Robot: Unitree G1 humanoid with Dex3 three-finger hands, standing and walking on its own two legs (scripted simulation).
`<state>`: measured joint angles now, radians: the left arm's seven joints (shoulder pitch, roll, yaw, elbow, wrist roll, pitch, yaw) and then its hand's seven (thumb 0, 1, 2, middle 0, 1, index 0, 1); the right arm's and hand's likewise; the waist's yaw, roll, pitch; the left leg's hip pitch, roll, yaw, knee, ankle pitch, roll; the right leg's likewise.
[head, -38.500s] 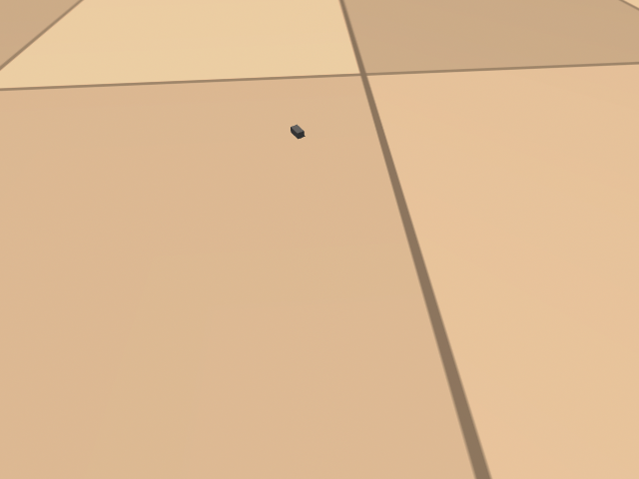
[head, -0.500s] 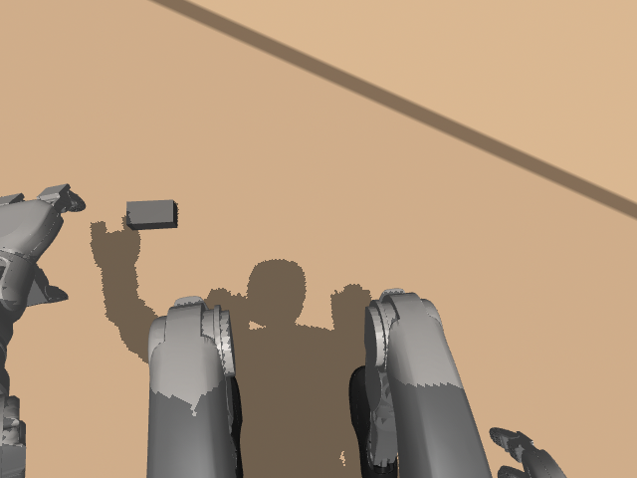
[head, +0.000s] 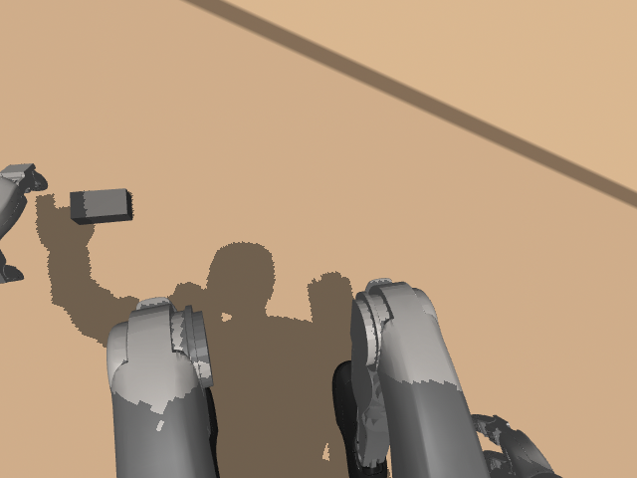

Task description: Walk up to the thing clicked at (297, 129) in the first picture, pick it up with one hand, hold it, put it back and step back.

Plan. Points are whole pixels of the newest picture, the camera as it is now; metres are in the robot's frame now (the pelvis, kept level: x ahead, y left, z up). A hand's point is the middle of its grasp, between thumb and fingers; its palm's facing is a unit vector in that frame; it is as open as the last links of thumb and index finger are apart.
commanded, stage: rise first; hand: left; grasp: from above
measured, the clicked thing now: (102, 206) +0.50 +0.32 -0.31
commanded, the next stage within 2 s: none
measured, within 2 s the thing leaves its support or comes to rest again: neither
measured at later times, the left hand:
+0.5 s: hand (18, 228) +0.42 +0.37 -0.18, palm faces -0.45 -0.09 -0.89, open 12.7 cm
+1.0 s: hand (28, 218) +0.44 +0.36 -0.19, palm faces -0.44 -0.09 -0.89, open 13.0 cm
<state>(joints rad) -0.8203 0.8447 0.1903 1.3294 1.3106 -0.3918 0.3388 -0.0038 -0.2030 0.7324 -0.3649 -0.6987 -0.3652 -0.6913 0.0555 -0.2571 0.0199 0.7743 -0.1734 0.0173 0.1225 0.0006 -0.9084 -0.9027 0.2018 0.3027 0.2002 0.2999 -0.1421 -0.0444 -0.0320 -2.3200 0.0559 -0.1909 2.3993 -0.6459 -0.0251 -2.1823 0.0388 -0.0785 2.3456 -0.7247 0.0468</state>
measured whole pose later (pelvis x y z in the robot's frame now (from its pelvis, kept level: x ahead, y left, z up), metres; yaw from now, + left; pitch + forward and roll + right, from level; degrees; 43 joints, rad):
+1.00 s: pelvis +0.01 +0.00 -0.02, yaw -2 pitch +31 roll -10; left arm -0.90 0.90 0.19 1.43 1.32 -0.35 0.39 0.00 -0.34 0.84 -0.27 -0.84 -0.27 -0.84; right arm 0.06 -0.26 0.08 0.77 -0.20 0.00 0.14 0.00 -0.92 -0.91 0.20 0.30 0.20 0.30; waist -0.20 -0.06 0.01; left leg -2.37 0.05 -0.23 2.47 -0.67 -0.03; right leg -2.22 0.05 -0.10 2.39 -0.74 0.06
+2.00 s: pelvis +0.00 +0.01 -0.01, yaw -3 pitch +31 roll -11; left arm -0.95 0.94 0.15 1.46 1.32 -0.32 0.37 0.00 -0.37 0.87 -0.25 -0.87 -0.25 -0.87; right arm 0.09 -0.26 0.13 0.73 -0.19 -0.02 0.14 0.00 -0.92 -0.90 0.20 0.30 0.20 0.30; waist -0.24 -0.06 0.01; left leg -2.37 0.05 -0.23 2.46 -0.66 -0.02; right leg -2.20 0.05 -0.11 2.37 -0.73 0.06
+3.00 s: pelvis +0.00 +0.00 -0.01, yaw -2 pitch +31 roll -10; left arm -1.01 0.92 0.05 1.41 1.23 -0.26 0.28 0.00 -0.28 0.78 -0.33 -0.79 -0.33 -0.78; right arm 0.14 -0.28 0.15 0.70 -0.16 -0.02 0.12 0.00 -0.91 -0.90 0.20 0.30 0.20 0.30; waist -0.25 -0.05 0.03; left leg -2.37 0.05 -0.22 2.45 -0.65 -0.03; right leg -2.22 0.05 -0.10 2.37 -0.71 0.06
